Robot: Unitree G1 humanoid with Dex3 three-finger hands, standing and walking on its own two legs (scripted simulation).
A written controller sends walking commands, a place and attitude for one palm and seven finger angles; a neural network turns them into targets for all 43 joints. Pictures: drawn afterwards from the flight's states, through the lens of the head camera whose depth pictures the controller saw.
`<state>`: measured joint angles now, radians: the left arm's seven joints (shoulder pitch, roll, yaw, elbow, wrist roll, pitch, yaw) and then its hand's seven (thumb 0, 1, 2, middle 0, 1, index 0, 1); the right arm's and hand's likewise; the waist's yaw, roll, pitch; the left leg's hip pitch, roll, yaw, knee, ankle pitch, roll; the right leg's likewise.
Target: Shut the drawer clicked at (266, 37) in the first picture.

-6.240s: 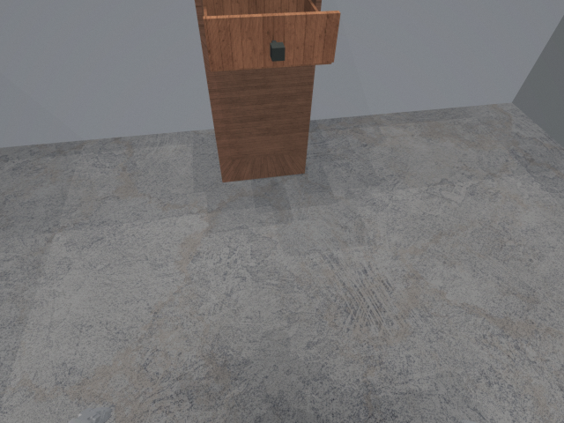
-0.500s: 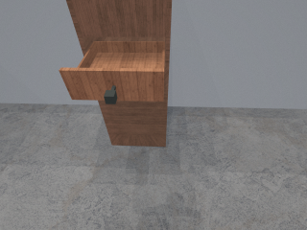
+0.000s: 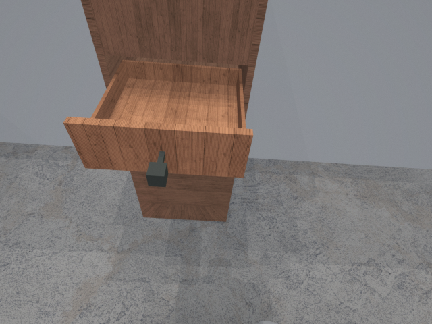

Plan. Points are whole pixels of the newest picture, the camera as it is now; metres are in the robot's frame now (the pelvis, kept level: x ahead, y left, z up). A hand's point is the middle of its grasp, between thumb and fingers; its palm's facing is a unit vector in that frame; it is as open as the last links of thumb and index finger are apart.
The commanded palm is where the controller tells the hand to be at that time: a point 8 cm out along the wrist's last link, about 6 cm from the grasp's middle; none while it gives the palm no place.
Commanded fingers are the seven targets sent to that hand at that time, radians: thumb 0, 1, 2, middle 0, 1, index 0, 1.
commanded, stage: take the last steps up to it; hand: left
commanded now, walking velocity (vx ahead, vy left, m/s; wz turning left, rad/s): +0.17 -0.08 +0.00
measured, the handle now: (159, 167) +0.41 +0.16 +0.04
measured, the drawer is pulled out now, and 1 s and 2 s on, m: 0.28 0.28 0.28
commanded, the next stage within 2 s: come to a stop and stand still in 0.06 s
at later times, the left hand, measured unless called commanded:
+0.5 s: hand (155, 315) +0.17 +0.14 -0.16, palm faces +0.06 -0.97 -0.24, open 7.2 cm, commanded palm none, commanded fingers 0.00 0.90 0.90 -0.20 -0.30 -0.20 -0.30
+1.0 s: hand out of the picture -0.01 +0.17 -0.17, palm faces +0.05 -0.98 -0.18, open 7.4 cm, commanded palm none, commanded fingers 0.00 0.90 0.90 -0.20 -0.30 -0.20 -0.30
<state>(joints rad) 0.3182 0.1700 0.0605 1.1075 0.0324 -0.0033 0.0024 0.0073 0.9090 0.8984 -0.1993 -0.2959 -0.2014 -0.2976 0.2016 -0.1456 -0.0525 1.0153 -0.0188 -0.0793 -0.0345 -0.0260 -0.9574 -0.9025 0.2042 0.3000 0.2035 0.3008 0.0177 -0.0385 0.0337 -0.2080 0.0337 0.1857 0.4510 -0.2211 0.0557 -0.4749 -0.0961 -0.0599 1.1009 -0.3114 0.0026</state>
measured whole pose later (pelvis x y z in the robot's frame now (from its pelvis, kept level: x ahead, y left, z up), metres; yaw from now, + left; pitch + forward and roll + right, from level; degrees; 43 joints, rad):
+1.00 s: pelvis +0.03 -0.01 +0.01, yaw +1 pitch +0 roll +0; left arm 0.34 0.18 0.04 1.13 0.02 0.05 0.01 0.01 0.91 0.90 -0.20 -0.30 -0.20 -0.30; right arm 0.31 -0.12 -0.02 1.09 -0.02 -0.01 -0.04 0.01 -0.91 -0.90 0.20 0.30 0.20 0.30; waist -0.01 -0.04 0.01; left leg -0.18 0.01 0.06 0.35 -0.17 0.02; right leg -0.28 -0.03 -0.03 0.70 -0.40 0.03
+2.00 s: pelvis +0.04 -0.05 +0.00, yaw +1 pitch -1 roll +1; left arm 0.29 0.15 -0.01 1.12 0.02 -0.02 0.03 0.00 0.91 0.90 -0.20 -0.30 -0.20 -0.30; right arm 0.24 -0.16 0.02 1.14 -0.01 -0.02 -0.03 0.01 -0.92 -0.90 0.20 0.30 0.20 0.30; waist 0.01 0.00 0.03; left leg -0.17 0.03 0.03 0.42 -0.23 -0.02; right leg -0.14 0.02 -0.05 0.44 -0.28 -0.04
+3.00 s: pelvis +0.11 -0.05 -0.01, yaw +2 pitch -1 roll -1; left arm 0.29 0.15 0.00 1.01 0.03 -0.02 0.05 0.00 0.91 0.90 -0.20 -0.30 -0.21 -0.30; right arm 0.16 -0.20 -0.02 0.94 -0.01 0.01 -0.01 0.01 -0.91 -0.90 0.20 0.30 0.20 0.30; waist 0.02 0.05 0.04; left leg -0.28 0.03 0.06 0.60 -0.32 0.01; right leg -0.24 0.00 -0.11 0.57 -0.30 -0.05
